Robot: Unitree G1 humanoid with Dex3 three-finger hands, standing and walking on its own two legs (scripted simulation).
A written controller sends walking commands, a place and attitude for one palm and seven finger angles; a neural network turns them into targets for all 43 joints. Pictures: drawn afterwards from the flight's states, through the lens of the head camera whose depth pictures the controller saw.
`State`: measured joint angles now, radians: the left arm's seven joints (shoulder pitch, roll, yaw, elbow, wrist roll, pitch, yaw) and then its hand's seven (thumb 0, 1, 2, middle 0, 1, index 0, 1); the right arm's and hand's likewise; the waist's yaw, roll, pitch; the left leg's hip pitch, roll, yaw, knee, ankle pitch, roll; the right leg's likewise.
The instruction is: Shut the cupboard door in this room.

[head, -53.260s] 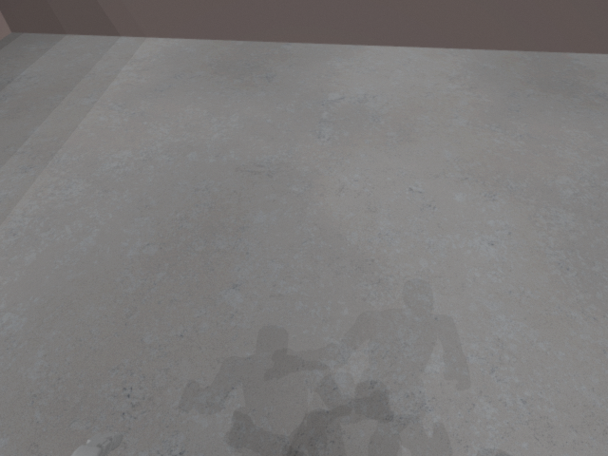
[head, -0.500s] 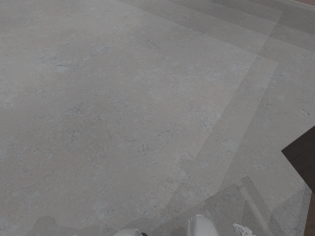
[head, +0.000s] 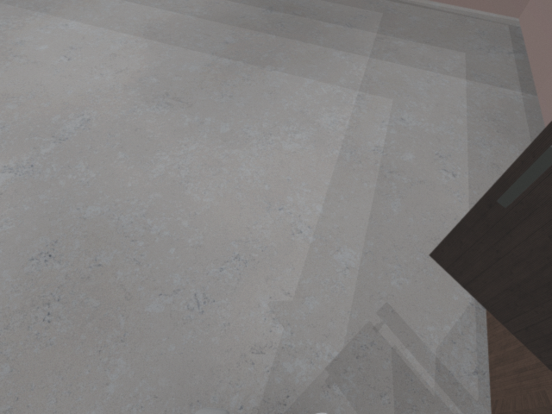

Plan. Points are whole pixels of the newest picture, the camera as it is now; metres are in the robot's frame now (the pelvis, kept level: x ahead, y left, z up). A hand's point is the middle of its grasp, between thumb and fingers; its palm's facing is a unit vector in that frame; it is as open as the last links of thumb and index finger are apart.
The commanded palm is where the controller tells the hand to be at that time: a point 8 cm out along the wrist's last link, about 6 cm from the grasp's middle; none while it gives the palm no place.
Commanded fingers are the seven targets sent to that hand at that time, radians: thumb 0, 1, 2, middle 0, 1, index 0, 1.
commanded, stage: turn to face it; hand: left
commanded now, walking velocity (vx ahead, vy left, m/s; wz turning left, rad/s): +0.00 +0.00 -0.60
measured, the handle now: (534, 173) +0.55 -0.44 +0.03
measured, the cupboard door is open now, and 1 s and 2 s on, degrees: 54 54 54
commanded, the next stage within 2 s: take the last steps up to it in 1.40 s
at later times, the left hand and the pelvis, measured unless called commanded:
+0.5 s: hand (183, 389) +0.17 +0.16 -0.14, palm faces -0.29 -0.92 -0.28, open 7.4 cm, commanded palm none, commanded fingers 0.00 0.90 0.90 -0.20 -0.30 -0.20 -0.30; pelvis +0.00 -0.01 +0.00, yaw -18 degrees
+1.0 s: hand (191, 366) +0.20 +0.15 -0.15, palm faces -0.53 -0.81 -0.24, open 7.4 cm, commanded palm none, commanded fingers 0.00 0.90 0.90 -0.20 -0.30 -0.20 -0.30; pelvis +0.00 +0.02 +0.01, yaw -36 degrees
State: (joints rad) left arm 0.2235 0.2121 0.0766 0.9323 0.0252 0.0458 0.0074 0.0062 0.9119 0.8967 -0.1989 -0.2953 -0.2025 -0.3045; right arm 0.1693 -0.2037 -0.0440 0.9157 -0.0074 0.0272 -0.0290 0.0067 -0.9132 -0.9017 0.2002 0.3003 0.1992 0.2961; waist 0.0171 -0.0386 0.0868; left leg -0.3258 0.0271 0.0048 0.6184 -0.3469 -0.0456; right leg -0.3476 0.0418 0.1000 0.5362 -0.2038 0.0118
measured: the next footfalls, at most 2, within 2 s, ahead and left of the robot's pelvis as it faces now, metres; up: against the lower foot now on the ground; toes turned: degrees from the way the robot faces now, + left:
left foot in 0.02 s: +0.06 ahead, +0.13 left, +0.00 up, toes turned +0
right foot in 0.38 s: +0.01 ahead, -0.13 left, +0.00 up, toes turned -19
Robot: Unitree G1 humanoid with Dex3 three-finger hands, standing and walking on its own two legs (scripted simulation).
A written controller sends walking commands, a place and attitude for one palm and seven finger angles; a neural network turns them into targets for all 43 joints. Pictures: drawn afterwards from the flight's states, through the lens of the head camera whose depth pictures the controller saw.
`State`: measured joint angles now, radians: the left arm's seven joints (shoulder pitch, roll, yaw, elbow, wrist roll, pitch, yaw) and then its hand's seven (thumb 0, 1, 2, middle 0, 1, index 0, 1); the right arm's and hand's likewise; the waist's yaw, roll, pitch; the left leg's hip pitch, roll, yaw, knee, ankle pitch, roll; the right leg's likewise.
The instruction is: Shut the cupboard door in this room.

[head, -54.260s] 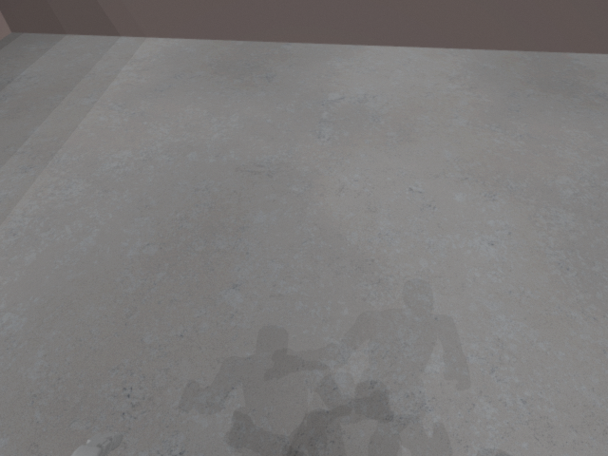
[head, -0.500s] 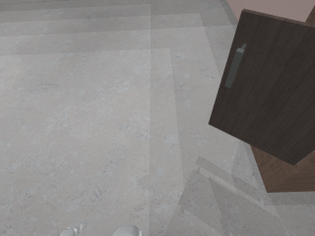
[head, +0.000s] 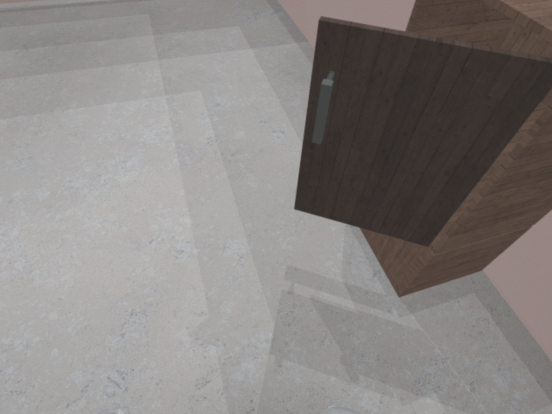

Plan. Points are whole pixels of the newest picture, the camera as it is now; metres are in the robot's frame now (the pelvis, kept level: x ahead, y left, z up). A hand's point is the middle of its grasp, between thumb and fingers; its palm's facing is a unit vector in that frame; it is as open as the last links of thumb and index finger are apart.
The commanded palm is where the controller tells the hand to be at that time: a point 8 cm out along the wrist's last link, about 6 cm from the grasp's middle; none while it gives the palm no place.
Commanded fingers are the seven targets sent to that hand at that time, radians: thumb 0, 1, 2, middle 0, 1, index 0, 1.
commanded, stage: turn to face it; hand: left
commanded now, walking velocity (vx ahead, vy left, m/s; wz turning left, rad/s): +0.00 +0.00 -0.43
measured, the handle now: (324, 108) +0.71 -0.05 +0.02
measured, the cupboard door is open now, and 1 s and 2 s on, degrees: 54 54 54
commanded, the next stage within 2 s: take the last steps up to it in 0.40 s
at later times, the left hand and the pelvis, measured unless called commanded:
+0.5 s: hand out of the picture +0.11 +0.17 -0.18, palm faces -0.13 -0.97 -0.18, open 7.4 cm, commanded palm none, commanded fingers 0.00 0.90 0.90 -0.20 -0.30 -0.20 -0.30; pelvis +0.01 -0.01 -0.01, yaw -11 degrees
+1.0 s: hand out of the picture +0.10 +0.11 -0.17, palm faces -0.21 -0.96 -0.18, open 7.4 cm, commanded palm none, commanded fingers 0.00 0.90 0.90 -0.20 -0.30 -0.20 -0.30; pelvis +0.07 -0.06 +0.00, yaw -14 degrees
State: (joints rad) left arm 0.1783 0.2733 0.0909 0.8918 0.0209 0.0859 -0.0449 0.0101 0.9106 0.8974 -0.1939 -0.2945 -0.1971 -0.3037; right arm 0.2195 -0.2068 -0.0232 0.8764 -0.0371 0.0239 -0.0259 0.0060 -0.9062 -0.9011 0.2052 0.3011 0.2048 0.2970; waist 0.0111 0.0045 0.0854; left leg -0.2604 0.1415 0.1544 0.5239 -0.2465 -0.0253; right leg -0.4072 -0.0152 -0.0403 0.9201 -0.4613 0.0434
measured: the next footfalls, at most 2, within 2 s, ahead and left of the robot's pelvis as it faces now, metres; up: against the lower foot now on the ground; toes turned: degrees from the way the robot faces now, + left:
right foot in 0.08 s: +0.03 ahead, -0.13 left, +0.00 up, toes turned -6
left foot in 0.46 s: +0.07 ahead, +0.10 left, +0.00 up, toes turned -7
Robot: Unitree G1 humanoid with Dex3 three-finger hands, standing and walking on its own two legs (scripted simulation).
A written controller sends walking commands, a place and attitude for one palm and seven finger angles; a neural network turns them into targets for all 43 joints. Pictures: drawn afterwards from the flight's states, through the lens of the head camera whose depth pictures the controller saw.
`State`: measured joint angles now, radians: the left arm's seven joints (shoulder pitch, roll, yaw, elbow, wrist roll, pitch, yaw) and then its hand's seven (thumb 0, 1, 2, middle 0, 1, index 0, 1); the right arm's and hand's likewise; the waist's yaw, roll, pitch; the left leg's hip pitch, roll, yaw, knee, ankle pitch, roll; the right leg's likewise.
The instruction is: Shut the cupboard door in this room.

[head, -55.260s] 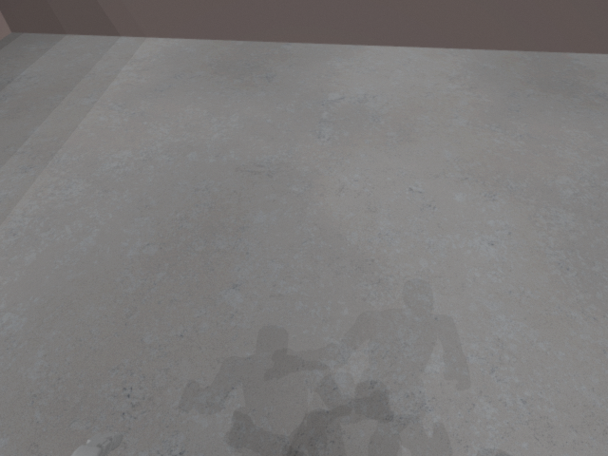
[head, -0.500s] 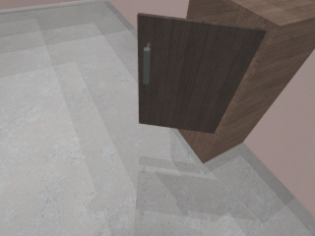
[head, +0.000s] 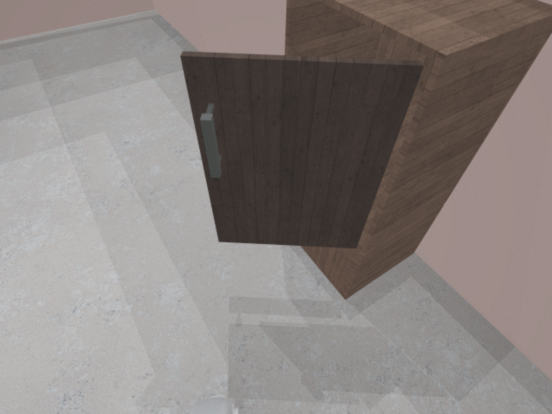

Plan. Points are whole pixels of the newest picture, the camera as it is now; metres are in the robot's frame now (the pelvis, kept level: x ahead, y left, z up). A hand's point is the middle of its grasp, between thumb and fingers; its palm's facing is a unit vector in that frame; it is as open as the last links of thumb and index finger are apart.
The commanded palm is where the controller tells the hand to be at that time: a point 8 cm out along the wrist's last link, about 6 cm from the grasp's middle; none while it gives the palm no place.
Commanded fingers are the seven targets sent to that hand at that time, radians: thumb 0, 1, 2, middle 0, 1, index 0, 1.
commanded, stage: take the last steps up to it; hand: left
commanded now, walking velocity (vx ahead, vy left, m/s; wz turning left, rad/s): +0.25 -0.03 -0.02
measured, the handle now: (213, 141) +0.62 +0.17 +0.02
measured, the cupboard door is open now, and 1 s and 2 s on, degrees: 54 54 54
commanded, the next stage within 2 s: come to a stop and stand still in 0.28 s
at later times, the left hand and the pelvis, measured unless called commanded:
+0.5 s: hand (187, 370) +0.22 +0.17 -0.17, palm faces +0.00 -0.97 -0.23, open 7.3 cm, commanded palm none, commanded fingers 0.00 0.90 0.90 -0.20 -0.30 -0.20 -0.30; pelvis +0.15 -0.02 -0.01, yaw -1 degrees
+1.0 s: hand (147, 391) +0.19 +0.24 -0.20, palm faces +0.06 -0.98 -0.21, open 7.3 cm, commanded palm none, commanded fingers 0.00 0.90 0.90 -0.20 -0.30 -0.20 -0.30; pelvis +0.15 +0.03 -0.01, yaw -1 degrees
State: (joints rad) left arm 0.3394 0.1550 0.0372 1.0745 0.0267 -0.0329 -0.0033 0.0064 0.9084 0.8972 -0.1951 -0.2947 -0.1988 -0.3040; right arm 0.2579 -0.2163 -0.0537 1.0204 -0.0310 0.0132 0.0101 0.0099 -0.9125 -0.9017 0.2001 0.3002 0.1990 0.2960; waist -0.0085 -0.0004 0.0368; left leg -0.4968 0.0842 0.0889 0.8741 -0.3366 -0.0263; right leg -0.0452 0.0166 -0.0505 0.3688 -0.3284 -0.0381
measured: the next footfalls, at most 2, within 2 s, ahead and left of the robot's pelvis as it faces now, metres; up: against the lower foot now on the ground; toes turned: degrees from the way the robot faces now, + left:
left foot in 0.12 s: +0.17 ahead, +0.12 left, +0.00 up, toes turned +7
right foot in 0.48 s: +0.22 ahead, -0.14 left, +0.00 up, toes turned -5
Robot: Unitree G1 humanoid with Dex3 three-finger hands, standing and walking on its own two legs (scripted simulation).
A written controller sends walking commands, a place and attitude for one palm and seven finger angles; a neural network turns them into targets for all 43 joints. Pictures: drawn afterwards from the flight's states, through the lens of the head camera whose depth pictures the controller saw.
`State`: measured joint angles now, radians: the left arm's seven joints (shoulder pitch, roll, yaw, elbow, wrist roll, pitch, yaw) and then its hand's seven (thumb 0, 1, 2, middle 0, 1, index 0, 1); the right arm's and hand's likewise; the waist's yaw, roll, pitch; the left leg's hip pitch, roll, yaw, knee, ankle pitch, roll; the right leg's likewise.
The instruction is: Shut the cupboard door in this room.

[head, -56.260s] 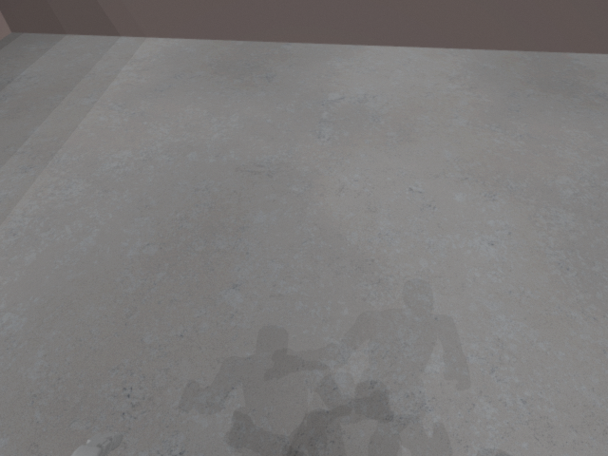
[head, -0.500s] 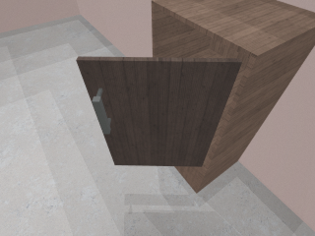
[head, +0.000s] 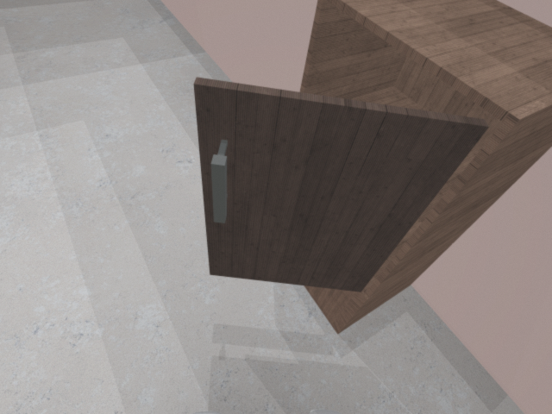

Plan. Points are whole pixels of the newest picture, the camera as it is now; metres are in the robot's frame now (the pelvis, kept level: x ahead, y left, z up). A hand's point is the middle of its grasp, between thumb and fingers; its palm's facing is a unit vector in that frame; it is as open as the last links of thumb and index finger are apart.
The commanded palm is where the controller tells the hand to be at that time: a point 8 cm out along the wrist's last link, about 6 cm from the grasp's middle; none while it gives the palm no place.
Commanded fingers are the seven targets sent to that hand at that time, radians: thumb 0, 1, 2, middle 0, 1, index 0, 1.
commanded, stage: come to a stop and stand still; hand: left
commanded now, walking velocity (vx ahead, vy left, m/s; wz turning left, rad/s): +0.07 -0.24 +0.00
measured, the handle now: (221, 183) +0.46 +0.14 +0.03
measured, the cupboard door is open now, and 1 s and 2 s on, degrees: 54 54 54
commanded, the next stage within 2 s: look again from close up in 1.24 s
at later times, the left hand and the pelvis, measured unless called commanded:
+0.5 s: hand out of the picture -0.03 +0.12 -0.16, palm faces +0.02 -0.98 -0.19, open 7.3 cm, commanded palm none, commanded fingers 0.00 0.90 0.90 -0.20 -0.30 -0.20 -0.30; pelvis -0.04 -0.05 +0.01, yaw -1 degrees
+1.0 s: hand out of the picture -0.03 +0.13 -0.18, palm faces +0.05 -0.99 -0.12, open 7.4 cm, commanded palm none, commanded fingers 0.00 0.90 0.90 -0.20 -0.30 -0.20 -0.30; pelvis -0.01 -0.02 +0.01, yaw -1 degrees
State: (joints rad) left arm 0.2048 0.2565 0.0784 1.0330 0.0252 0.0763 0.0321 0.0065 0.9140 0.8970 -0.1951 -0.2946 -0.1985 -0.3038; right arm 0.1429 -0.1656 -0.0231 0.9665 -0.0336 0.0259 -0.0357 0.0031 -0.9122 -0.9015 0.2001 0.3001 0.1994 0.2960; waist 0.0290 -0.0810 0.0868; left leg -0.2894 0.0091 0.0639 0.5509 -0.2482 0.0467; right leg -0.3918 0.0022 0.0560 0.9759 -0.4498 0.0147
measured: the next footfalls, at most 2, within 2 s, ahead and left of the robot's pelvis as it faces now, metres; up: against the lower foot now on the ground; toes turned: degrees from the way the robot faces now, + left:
right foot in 0.40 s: -0.04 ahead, -0.16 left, +0.00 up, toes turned -2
left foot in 0.76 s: +0.04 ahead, +0.08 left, +0.00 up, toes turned +4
